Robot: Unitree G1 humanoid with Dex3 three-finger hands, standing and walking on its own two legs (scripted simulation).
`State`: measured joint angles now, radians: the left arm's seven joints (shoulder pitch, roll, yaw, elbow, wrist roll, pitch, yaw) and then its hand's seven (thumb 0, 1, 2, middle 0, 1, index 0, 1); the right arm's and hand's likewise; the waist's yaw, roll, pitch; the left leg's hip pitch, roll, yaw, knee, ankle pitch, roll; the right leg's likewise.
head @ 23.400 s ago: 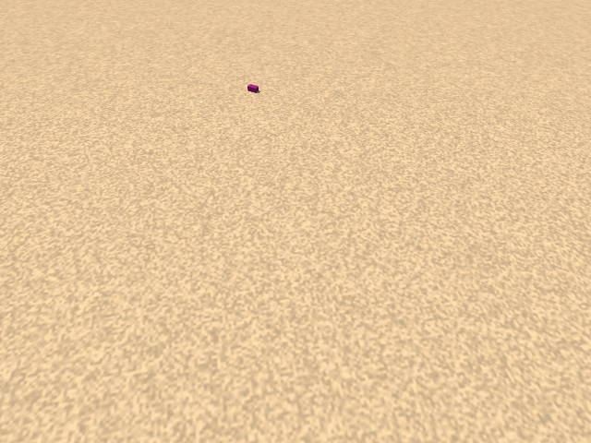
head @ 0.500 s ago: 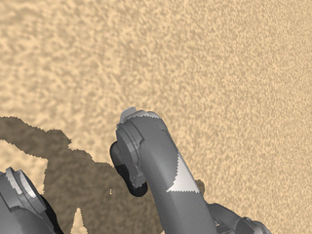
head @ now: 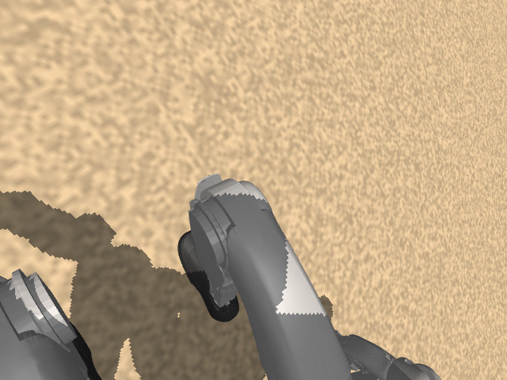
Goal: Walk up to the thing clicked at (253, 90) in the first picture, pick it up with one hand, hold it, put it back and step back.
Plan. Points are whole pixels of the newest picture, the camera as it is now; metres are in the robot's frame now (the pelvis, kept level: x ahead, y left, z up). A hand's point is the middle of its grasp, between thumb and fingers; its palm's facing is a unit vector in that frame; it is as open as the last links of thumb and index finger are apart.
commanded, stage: close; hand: left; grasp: from above
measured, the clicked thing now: out of the picture +0.44 +0.34 -0.30
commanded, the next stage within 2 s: settle in 0.20 s
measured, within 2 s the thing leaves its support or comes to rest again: leaves its support in 0.64 s
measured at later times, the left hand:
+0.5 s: hand out of the picture +0.43 +0.32 -0.26, palm faces -0.02 -0.48 -0.88, open 8.9 cm
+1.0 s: hand out of the picture +0.43 +0.33 -0.17, palm faces -0.06 -0.45 -0.89, open 8.8 cm
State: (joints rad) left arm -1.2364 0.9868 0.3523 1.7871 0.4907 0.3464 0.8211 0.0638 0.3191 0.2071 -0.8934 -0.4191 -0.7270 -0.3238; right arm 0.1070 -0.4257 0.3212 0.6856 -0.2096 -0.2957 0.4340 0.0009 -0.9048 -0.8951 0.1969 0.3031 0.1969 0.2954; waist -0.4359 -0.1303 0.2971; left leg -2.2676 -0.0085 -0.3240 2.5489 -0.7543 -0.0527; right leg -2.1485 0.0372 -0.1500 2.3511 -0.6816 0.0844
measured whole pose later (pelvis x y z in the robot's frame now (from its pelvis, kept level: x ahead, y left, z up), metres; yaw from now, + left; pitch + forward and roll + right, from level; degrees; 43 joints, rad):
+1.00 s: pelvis +0.00 -0.01 +0.02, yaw +1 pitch +30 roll -12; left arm -1.23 0.82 0.31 1.69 0.57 0.49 0.72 0.17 0.39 0.13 -1.28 -0.26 -0.79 -0.10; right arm 0.15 -0.40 0.19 0.80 -0.14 -0.28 0.44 0.00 -0.91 -0.90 0.20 0.30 0.20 0.30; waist -0.36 -0.03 0.10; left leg -2.27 0.02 -0.27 2.44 -0.72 -0.05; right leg -2.18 0.03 -0.12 2.28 -0.65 0.07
